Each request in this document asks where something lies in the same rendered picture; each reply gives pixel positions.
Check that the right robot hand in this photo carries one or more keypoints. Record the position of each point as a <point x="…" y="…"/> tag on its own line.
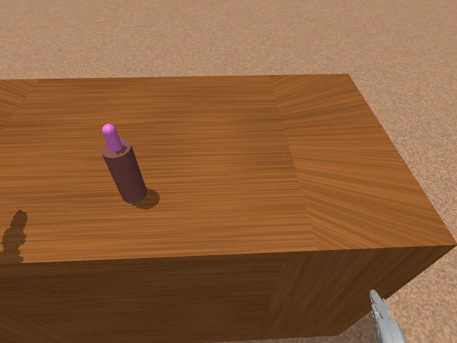
<point x="387" y="329"/>

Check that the bottle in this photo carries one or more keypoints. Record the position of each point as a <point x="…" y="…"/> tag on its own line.
<point x="121" y="161"/>

